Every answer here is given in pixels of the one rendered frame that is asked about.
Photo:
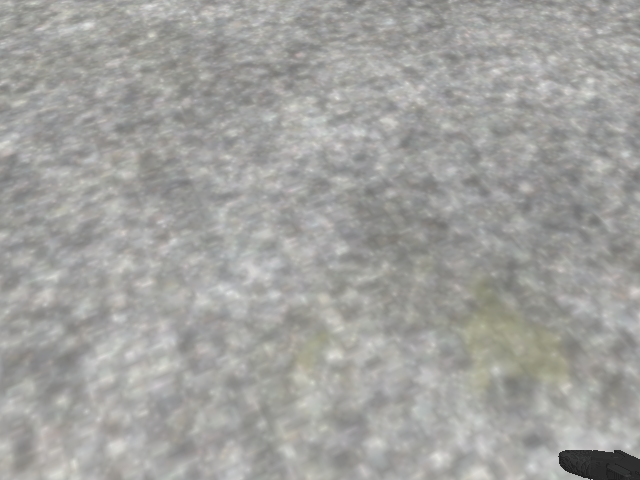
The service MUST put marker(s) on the robot right hand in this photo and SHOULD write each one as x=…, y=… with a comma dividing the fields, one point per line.
x=600, y=465

